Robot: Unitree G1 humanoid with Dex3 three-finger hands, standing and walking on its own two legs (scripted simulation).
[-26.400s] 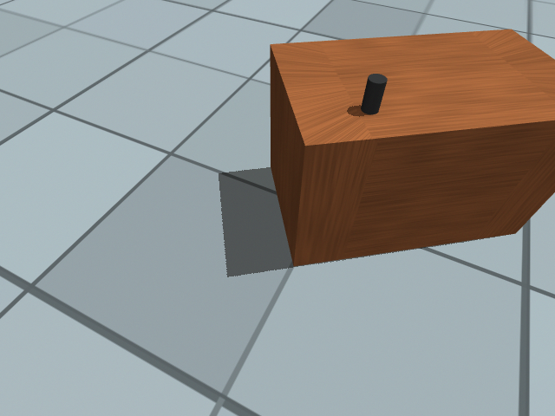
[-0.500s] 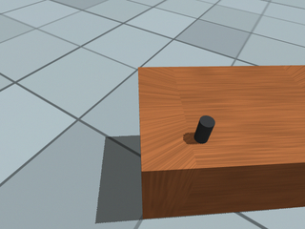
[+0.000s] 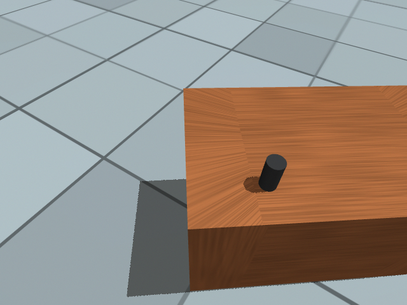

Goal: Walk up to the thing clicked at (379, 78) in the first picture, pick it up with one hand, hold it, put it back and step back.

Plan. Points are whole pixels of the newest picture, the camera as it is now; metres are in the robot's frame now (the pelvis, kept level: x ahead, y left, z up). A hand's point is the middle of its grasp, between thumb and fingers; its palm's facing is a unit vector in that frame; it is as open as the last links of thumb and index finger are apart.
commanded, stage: stand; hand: right
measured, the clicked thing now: (271, 173) +0.46 -0.18 -0.08
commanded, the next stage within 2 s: none
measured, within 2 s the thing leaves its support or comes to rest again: neither
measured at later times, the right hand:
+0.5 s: hand out of the picture +0.07 -0.25 -0.15, palm faces -0.02 +0.93 -0.36, open 10.3 cm
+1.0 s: hand out of the picture +0.08 -0.25 -0.15, palm faces -0.02 +0.93 -0.36, open 7.4 cm
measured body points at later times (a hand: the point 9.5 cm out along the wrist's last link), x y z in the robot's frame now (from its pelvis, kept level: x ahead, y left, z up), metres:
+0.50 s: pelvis +0.00 +0.00 +0.00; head +0.01 +0.01 +0.45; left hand +0.06 +0.30 -0.14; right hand +0.07 -0.30 -0.13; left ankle +0.03 +0.10 -0.75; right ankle -0.04 -0.14 -0.75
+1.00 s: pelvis +0.00 +0.01 +0.00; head +0.01 +0.01 +0.45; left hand +0.06 +0.30 -0.14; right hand +0.08 -0.30 -0.13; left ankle +0.03 +0.10 -0.75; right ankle -0.04 -0.14 -0.75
